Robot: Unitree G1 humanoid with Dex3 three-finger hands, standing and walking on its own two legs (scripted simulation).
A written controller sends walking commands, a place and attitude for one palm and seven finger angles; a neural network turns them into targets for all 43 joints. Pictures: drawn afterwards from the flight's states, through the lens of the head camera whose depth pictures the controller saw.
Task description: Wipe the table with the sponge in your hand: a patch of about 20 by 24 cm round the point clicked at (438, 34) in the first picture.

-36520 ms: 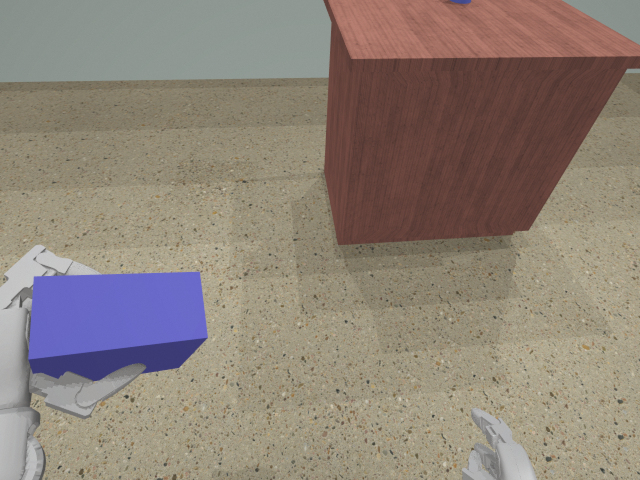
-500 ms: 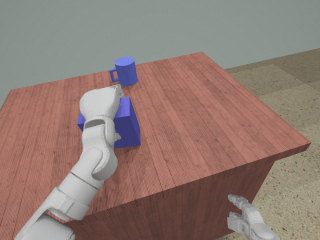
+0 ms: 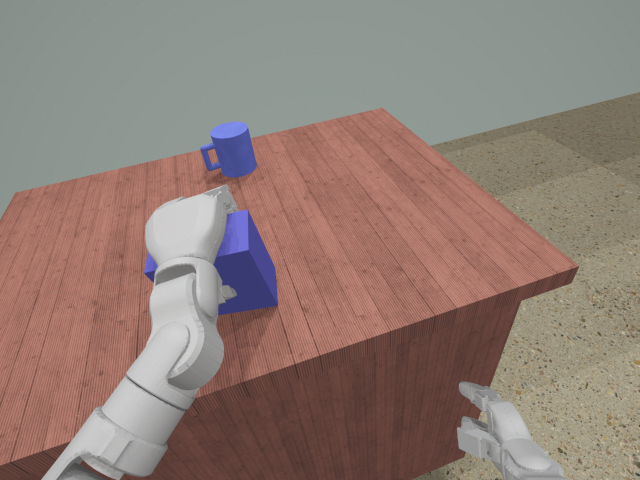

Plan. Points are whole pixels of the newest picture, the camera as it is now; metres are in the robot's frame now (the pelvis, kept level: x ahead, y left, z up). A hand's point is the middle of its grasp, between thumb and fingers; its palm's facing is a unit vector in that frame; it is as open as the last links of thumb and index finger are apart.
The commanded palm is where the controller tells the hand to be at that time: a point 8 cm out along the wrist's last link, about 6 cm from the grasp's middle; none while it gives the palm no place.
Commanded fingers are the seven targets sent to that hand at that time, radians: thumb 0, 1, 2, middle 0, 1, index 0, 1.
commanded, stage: wipe back along the third lane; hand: left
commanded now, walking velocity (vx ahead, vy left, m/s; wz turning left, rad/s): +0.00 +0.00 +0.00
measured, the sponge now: (224, 279) +0.34 +0.18 +0.11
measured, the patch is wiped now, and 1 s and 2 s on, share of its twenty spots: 1.00 1.00 1.00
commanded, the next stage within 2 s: slide back across to the middle lane in 0.20 s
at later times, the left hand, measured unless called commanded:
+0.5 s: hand (211, 275) +0.29 +0.16 +0.17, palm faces +0.28 -0.24 -0.93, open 10.7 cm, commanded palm +0.24 +0.18 +0.20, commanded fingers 0.00 0.10 1.30 -1.20 -1.60 -1.20 -1.60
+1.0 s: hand (140, 288) +0.26 +0.23 +0.18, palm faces +0.22 -0.16 -0.96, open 10.7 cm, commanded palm +0.22 +0.24 +0.23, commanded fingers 0.00 0.10 1.30 -1.20 -1.60 -1.20 -1.60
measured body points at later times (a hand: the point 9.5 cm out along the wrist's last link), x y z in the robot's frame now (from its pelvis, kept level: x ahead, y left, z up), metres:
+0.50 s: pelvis -0.01 -0.03 +0.00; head -0.06 -0.08 +0.44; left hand +0.27 +0.17 +0.22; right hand +0.23 -0.23 -0.07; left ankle -0.03 +0.12 -0.74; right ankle +0.02 -0.08 -0.74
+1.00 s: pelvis -0.02 -0.01 +0.00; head -0.06 -0.07 +0.44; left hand +0.24 +0.24 +0.23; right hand +0.22 -0.24 -0.08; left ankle -0.02 +0.13 -0.74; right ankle +0.02 -0.08 -0.74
